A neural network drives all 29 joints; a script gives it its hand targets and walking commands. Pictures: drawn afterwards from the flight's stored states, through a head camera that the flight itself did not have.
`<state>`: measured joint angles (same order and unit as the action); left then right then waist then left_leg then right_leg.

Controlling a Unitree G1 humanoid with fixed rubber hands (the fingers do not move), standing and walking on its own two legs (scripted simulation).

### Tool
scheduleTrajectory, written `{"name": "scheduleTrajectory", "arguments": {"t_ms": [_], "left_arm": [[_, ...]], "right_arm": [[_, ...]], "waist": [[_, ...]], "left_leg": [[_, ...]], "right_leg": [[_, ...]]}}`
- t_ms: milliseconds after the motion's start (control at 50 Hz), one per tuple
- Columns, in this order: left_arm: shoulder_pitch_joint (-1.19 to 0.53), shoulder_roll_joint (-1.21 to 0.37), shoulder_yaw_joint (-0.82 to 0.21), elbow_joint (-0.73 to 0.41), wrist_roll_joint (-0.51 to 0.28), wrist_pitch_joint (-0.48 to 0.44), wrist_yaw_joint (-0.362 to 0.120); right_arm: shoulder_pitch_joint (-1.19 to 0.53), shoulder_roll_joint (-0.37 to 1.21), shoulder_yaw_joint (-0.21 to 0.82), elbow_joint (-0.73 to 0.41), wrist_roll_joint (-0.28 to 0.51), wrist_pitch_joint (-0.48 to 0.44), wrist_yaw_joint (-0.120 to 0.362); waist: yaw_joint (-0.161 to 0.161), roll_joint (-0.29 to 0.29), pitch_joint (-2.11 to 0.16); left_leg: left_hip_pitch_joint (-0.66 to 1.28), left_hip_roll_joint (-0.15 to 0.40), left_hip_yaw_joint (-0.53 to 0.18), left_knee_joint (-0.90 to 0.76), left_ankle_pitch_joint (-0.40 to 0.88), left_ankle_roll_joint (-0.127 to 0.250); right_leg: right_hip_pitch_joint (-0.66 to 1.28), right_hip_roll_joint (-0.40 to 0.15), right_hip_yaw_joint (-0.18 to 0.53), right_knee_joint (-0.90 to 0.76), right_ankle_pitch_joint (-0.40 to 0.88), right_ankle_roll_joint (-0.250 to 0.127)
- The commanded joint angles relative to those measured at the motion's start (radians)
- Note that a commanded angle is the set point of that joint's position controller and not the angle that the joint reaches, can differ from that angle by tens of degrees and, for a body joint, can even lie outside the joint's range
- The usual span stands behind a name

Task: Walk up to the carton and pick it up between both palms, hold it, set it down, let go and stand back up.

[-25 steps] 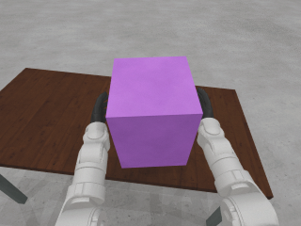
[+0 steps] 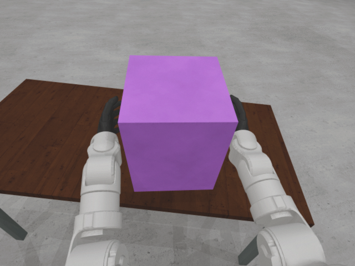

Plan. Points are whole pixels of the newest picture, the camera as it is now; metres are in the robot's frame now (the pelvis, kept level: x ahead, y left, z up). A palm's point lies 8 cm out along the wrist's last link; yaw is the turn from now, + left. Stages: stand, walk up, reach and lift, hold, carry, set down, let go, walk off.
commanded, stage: reach and lift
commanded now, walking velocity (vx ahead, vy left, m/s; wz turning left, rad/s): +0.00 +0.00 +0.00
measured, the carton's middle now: (174, 126) +0.40 -0.01 +0.12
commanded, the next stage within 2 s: hold in 0.90 s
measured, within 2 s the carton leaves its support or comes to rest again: neither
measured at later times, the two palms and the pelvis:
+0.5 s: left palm (106, 128) +0.37 +0.13 +0.15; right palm (238, 124) +0.37 -0.16 +0.15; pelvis +0.00 -0.01 +0.00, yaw +0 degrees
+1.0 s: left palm (101, 127) +0.36 +0.14 +0.17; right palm (237, 123) +0.36 -0.15 +0.17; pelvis +0.00 -0.01 +0.00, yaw +1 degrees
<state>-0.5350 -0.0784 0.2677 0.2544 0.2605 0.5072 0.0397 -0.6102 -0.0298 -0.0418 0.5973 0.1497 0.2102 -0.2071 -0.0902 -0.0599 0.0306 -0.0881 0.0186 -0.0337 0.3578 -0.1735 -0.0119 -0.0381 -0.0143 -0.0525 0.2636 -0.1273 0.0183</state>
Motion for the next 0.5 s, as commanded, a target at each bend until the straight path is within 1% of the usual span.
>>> {"name": "scheduleTrajectory", "arguments": {"t_ms": [0,40,60,80,120,140,160,180,200,220,240,260,300,340,360,380,420,440,460,480], "left_arm": [[-0.688,-0.592,-0.534,-0.102,-0.099,-0.03,-0.152],[-0.685,-0.594,-0.527,-0.087,-0.101,-0.018,-0.153],[-0.685,-0.599,-0.526,-0.085,-0.1,-0.015,-0.153],[-0.694,-0.597,-0.532,-0.102,-0.104,-0.016,-0.153],[-0.683,-0.594,-0.521,-0.088,-0.094,-0.011,-0.154],[-0.673,-0.592,-0.523,-0.087,-0.093,-0.006,-0.155],[-0.688,-0.591,-0.532,-0.107,-0.104,-0.008,-0.155],[-0.701,-0.592,-0.542,-0.126,-0.115,-0.014,-0.153],[-0.699,-0.586,-0.539,-0.117,-0.117,-0.014,-0.153],[-0.71,-0.584,-0.541,-0.121,-0.114,-0.012,-0.155],[-0.702,-0.579,-0.528,-0.11,-0.107,-0.009,-0.158],[-0.7,-0.577,-0.518,-0.107,-0.099,-0.004,-0.161],[-0.702,-0.569,-0.496,-0.095,-0.09,0.001,-0.165],[-0.703,-0.571,-0.508,-0.098,-0.101,0.001,-0.168],[-0.696,-0.564,-0.509,-0.09,-0.098,0.003,-0.17],[-0.694,-0.567,-0.507,-0.094,-0.101,0.003,-0.175],[-0.697,-0.553,-0.498,-0.108,-0.096,0.005,-0.182],[-0.7,-0.555,-0.493,-0.105,-0.092,0.007,-0.182],[-0.706,-0.555,-0.497,-0.127,-0.089,0.006,-0.182],[-0.715,-0.55,-0.502,-0.126,-0.087,0.009,-0.182]], "right_arm": [[-0.767,0.593,0.353,-0.315,0.034,-0.068,0.124],[-0.787,0.599,0.346,-0.333,0.036,-0.073,0.126],[-0.793,0.595,0.346,-0.33,0.038,-0.075,0.125],[-0.793,0.605,0.346,-0.334,0.04,-0.076,0.123],[-0.804,0.6,0.351,-0.347,0.043,-0.076,0.122],[-0.809,0.599,0.359,-0.356,0.046,-0.075,0.121],[-0.825,0.606,0.366,-0.368,0.046,-0.075,0.119],[-0.821,0.621,0.375,-0.378,0.052,-0.075,0.118],[-0.819,0.623,0.382,-0.389,0.053,-0.071,0.115],[-0.808,0.622,0.377,-0.357,0.045,-0.062,0.112],[-0.789,0.622,0.37,-0.342,0.047,-0.056,0.11],[-0.8,0.616,0.37,-0.344,0.048,-0.056,0.111],[-0.817,0.62,0.363,-0.352,0.044,-0.056,0.109],[-0.837,0.624,0.371,-0.382,0.052,-0.063,0.103],[-0.818,0.624,0.38,-0.36,0.053,-0.057,0.097],[-0.812,0.625,0.38,-0.371,0.053,-0.055,0.092],[-0.809,0.624,0.388,-0.379,0.063,-0.048,0.089],[-0.81,0.621,0.381,-0.366,0.062,-0.045,0.088],[-0.801,0.623,0.387,-0.366,0.066,-0.044,0.09],[-0.8,0.618,0.383,-0.356,0.063,-0.041,0.089]], "waist": [[-0.004,0.083,-0.39],[-0.001,0.077,-0.404],[-0.003,0.087,-0.413],[-0.004,0.085,-0.426],[0.01,0.086,-0.414],[0.0,0.081,-0.416],[0.006,0.072,-0.441],[-0.002,0.065,-0.468],[0.003,0.058,-0.459],[-0.007,0.061,-0.44],[-0.01,0.065,-0.417],[-0.003,0.066,-0.423],[0.007,0.048,-0.42],[0.004,0.057,-0.447],[-0.002,0.047,-0.428],[-0.008,0.042,-0.441],[-0.007,0.045,-0.432],[-0.006,0.052,-0.424],[-0.001,0.064,-0.43],[-0.009,0.073,-0.413]], "left_leg": [[0.121,-0.052,0.025,-0.044,0.178,-0.034],[0.129,-0.054,0.032,-0.04,0.184,-0.033],[0.135,-0.054,0.033,-0.038,0.191,-0.036],[0.144,-0.053,0.029,-0.034,0.212,-0.035],[0.144,-0.055,0.029,-0.03,0.214,-0.034],[0.138,-0.058,0.028,-0.03,0.211,-0.033],[0.14,-0.061,0.034,-0.03,0.2,-0.029],[0.14,-0.062,0.029,-0.026,0.215,-0.026],[0.13,-0.064,0.028,-0.022,0.215,-0.02],[0.125,-0.063,0.029,-0.029,0.211,-0.023],[0.126,-0.064,0.028,-0.034,0.2,-0.02],[0.125,-0.063,0.033,-0.039,0.182,-0.02],[0.107,-0.064,0.032,-0.046,0.167,-0.009],[0.116,-0.068,0.036,-0.034,0.192,-0.009],[0.119,-0.067,0.034,-0.032,0.21,-0.011],[0.119,-0.071,0.033,-0.032,0.205,-0.011],[0.103,-0.074,0.031,-0.034,0.201,-0.01],[0.11,-0.071,0.031,-0.041,0.202,-0.011],[0.112,-0.073,0.03,-0.037,0.209,-0.016],[0.116,-0.071,0.03,-0.038,0.209,-0.018]], "right_leg": [[0.082,0.074,-0.032,-0.002,0.124,0.018],[0.089,0.076,-0.034,-0.003,0.134,0.022],[0.094,0.076,-0.034,-0.001,0.137,0.019],[0.102,0.077,-0.035,0.004,0.153,0.018],[0.096,0.074,-0.035,0.001,0.15,0.018],[0.098,0.075,-0.031,0.003,0.155,0.018],[0.104,0.077,-0.036,0.002,0.152,0.022],[0.113,0.076,-0.032,0.009,0.18,0.025],[0.117,0.07,-0.027,0.009,0.204,0.03],[0.119,0.071,-0.028,0.011,0.21,0.031],[0.124,0.068,-0.023,0.008,0.204,0.031],[0.121,0.07,-0.028,0.006,0.182,0.03],[0.134,0.067,-0.028,0.006,0.18,0.033],[0.148,0.065,-0.025,0.013,0.218,0.038],[0.154,0.067,-0.023,0.012,0.247,0.039],[0.167,0.065,-0.024,0.011,0.253,0.04],[0.181,0.062,-0.022,0.013,0.257,0.043],[0.178,0.064,-0.025,0.014,0.252,0.043],[0.169,0.065,-0.025,0.013,0.245,0.038],[0.161,0.063,-0.029,0.011,0.23,0.037]]}}
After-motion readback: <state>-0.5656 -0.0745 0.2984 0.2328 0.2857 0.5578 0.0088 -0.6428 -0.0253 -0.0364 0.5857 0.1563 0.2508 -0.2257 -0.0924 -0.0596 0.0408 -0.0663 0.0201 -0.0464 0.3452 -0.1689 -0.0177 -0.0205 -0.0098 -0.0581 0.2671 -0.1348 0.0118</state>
